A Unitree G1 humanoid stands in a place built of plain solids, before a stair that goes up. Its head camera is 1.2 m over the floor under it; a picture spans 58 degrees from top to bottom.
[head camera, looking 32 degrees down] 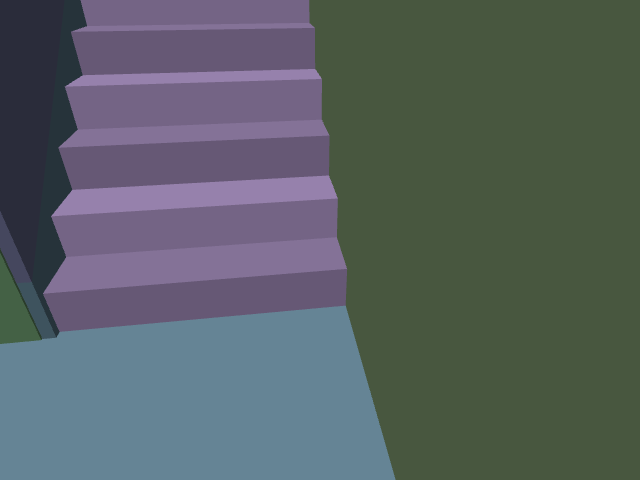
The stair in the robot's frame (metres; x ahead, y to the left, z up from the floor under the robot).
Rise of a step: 0.19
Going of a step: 0.24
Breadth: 1.14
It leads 8 degrees to the left of straight ahead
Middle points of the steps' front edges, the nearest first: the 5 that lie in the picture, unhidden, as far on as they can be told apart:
1.32 0.45 0.19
1.56 0.49 0.38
1.80 0.52 0.58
2.04 0.55 0.77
2.28 0.59 0.96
